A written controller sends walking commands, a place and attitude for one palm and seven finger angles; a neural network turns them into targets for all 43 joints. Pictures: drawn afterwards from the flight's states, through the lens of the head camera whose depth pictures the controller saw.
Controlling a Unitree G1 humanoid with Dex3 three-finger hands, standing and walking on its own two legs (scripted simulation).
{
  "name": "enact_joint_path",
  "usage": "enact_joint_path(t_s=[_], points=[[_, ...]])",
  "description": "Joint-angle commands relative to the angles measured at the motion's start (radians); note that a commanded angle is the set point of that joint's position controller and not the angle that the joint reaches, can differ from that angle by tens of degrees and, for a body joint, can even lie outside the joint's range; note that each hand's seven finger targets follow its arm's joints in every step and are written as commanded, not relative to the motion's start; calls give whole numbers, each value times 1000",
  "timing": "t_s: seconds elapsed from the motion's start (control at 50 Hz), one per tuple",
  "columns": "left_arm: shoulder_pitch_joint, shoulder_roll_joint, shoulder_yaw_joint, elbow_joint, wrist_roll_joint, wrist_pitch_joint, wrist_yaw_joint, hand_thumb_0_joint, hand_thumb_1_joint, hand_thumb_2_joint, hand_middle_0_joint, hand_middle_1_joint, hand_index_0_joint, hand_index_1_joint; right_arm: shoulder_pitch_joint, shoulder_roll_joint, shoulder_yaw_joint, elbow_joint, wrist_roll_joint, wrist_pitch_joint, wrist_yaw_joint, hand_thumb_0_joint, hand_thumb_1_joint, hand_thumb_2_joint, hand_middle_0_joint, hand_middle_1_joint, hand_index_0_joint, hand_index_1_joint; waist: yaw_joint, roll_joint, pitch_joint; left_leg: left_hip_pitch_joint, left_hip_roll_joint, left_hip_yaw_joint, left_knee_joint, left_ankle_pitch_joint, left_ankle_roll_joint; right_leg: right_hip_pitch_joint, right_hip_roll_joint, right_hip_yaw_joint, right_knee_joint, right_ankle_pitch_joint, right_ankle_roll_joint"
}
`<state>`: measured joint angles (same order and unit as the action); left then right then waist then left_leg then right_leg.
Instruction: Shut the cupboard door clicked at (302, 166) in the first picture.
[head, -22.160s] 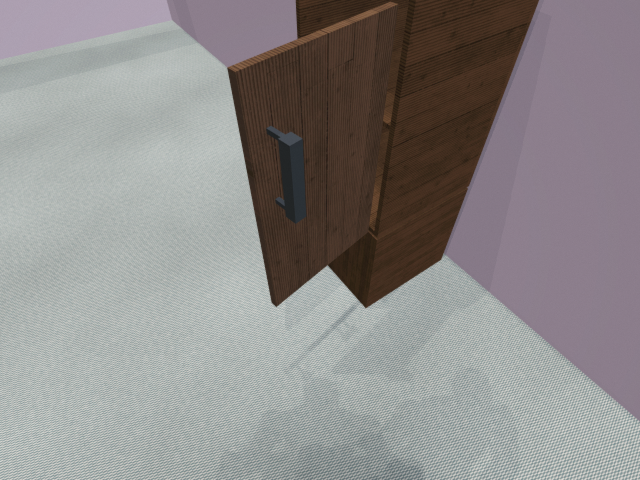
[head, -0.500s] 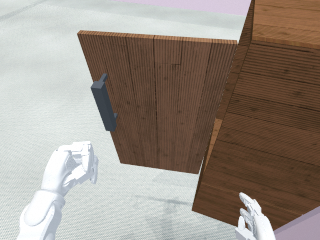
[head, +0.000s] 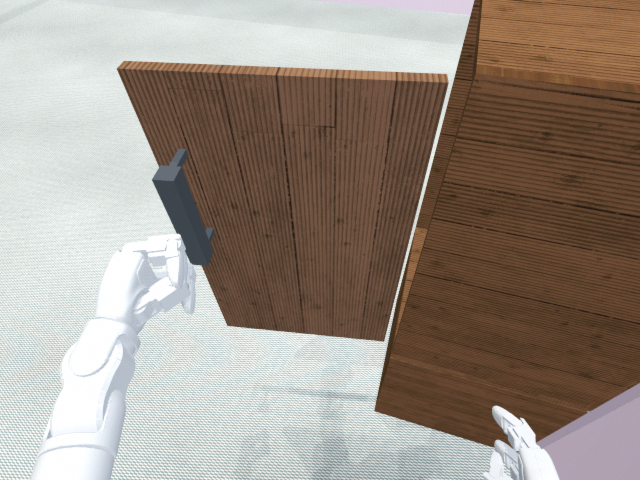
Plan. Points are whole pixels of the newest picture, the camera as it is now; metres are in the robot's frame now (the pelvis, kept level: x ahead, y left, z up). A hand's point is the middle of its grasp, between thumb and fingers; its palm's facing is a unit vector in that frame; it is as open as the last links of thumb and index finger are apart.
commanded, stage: bring the fist close to the handle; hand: left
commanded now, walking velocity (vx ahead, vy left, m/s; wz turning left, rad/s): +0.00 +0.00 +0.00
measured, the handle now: (192, 209) +0.44 +0.20 +0.09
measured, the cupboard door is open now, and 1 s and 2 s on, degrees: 100 99 80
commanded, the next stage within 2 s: push the door shut along its arc in 0.70 s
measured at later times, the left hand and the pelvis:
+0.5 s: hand (201, 254) +0.36 +0.17 +0.10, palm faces -0.08 -1.00 -0.03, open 3.2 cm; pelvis +0.00 +0.00 +0.00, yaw -1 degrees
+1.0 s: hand (197, 251) +0.36 +0.18 +0.10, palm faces -0.10 -0.99 -0.04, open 3.1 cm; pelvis -0.01 +0.00 +0.00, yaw +0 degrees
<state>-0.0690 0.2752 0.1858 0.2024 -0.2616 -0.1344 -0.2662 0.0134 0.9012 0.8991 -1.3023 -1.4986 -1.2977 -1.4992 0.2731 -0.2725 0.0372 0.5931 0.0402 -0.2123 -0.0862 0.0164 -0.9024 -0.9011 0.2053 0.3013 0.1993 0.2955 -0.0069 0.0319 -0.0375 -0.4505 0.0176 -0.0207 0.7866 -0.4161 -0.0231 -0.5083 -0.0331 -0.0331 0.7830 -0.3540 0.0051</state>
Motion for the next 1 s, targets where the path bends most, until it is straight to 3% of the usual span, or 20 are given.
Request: enact_joint_path(t_s=[0.0,0.02,0.1,0.12,0.18,0.22,0.28,0.32,0.36,0.38,0.42,0.48,0.52,0.6,0.62,0.74,0.82,0.88,0.92,0.98], points=[[-299,162,76,-170,-18,-75,-8,0,900,900,-1300,-1500,-1300,-1500,-51,-110,-50,-145,5,-45,-5,0,-900,-900,200,300,200,300,3,-3,-240,17,-35,33,-123,250,34,195,16,1,-104,263,-15],[-292,182,91,-143,-18,-72,-8,0,900,900,-1300,-1500,-1300,-1500,-45,-116,-50,-145,3,-41,-4,0,-900,-900,200,300,200,300,7,-34,-243,7,-33,32,-121,250,36,210,15,6,-108,264,-13],[-351,176,89,-109,-16,-79,-13,0,900,900,-1300,-1500,-1300,-1500,-43,-115,-53,-143,4,-27,-2,0,-900,-900,200,300,200,300,3,-20,-255,12,-33,36,-127,263,33,208,15,2,-102,288,-14],[-360,204,107,-90,-14,-80,-9,0,900,900,-1300,-1500,-1300,-1500,-38,-120,-55,-140,4,-22,-3,0,-900,-900,200,300,200,300,0,-50,-256,7,-30,35,-122,257,36,213,16,6,-105,278,-12],[-469,188,82,-35,-9,-84,-8,0,900,900,-1300,-1500,-1300,-1500,-41,-118,-50,-127,7,-11,-4,0,-900,-900,200,300,200,300,-20,-29,-220,-11,-32,36,-128,202,34,172,14,9,-117,219,-11],[-525,231,109,18,-3,-90,-3,0,900,900,-1300,-1500,-1300,-1500,-33,-126,-52,-114,6,0,-9,0,-900,-900,200,300,200,300,-28,-61,-215,-22,-29,36,-121,175,38,164,15,19,-129,179,-9],[-602,196,70,22,5,-107,-4,0,900,900,-1300,-1500,-1300,-1500,-32,-118,-52,-115,6,5,-4,0,-900,-900,200,300,200,300,-26,18,-282,16,-30,31,-125,214,32,168,16,9,-104,228,-19],[-528,208,94,51,5,-110,-2,0,900,900,-1300,-1500,-1300,-1500,-16,-122,-58,-119,3,10,0,0,-900,-900,200,300,200,300,-7,-7,-319,30,-26,28,-119,272,32,198,20,2,-90,289,-21],[-510,189,86,45,0,-117,-3,0,900,900,-1300,-1500,-1300,-1500,-16,-119,-60,-124,4,14,6,0,-900,-900,200,300,200,300,-5,-30,-323,22,-25,31,-122,283,31,210,19,1,-87,314,-19],[-501,170,68,39,1,-119,-5,0,900,900,-1300,-1500,-1300,-1500,-20,-117,-59,-128,5,16,10,0,-900,-900,200,300,200,300,-5,-6,-310,22,-26,34,-126,278,29,200,19,-1,-89,310,-19],[-491,187,82,24,2,-125,4,0,900,900,-1300,-1500,-1300,-1500,-15,-120,-61,-129,1,19,11,0,-900,-900,200,300,200,300,-3,-29,-309,25,-23,29,-128,290,32,208,21,-5,-87,315,-19],[-484,168,70,-1,7,-125,14,0,900,900,-1300,-1500,-1300,-1500,-25,-115,-59,-134,5,23,14,0,-900,-900,200,300,200,300,-7,-11,-281,22,-24,35,-138,263,30,189,22,-6,-96,292,-17],[-475,213,108,4,13,-126,29,0,900,900,-1300,-1500,-1300,-1500,-23,-121,-62,-131,1,29,11,0,-900,-900,200,300,200,300,-4,-42,-272,11,-22,34,-141,243,33,200,22,-2,-104,264,-15],[-519,169,69,-6,16,-130,31,0,900,900,-1300,-1500,-1300,-1500,-34,-110,-56,-128,4,30,11,0,-900,-900,200,300,200,300,-20,-20,-253,16,-24,37,-150,217,32,181,24,-1,-113,242,-15],[-513,210,107,-3,13,-134,35,0,900,900,-1300,-1500,-1300,-1500,-29,-115,-61,-126,1,31,7,0,-900,-900,200,300,200,300,-15,-38,-267,18,-23,38,-144,219,35,199,22,5,-117,240,-13],[-464,179,84,31,2,-128,6,0,900,900,-1300,-1500,-1300,-1500,-38,-114,-57,-130,5,32,7,0,-900,-900,200,300,200,300,-13,-28,-251,9,-27,41,-147,208,34,196,21,6,-124,239,-14],[-534,208,86,28,4,-127,-8,0,900,900,-1300,-1500,-1300,-1500,-31,-124,-59,-127,3,35,2,0,-900,-900,200,300,200,300,-32,-52,-256,12,-26,33,-139,200,37,190,21,8,-125,226,-13],[-652,223,76,65,8,-130,-28,0,900,900,-1300,-1500,-1300,-1500,-34,-125,-54,-115,7,40,-4,0,-900,-900,200,300,200,300,-47,-10,-239,12,-28,30,-136,176,36,155,21,13,-125,202,-18],[-682,241,84,87,6,-135,-38,0,900,900,-1300,-1500,-1300,-1500,-27,-129,-56,-113,3,42,-8,0,-900,-900,200,300,200,300,-49,-10,-270,21,-28,27,-127,188,38,163,20,14,-121,209,-17],[-749,209,47,142,4,-138,-60,0,900,900,-1300,-1500,-1300,-1500,-23,-126,-53,-104,7,46,-8,0,-900,-900,200,300,200,300,-57,12,-285,29,-30,21,-124,197,33,143,21,7,-107,223,-22]])
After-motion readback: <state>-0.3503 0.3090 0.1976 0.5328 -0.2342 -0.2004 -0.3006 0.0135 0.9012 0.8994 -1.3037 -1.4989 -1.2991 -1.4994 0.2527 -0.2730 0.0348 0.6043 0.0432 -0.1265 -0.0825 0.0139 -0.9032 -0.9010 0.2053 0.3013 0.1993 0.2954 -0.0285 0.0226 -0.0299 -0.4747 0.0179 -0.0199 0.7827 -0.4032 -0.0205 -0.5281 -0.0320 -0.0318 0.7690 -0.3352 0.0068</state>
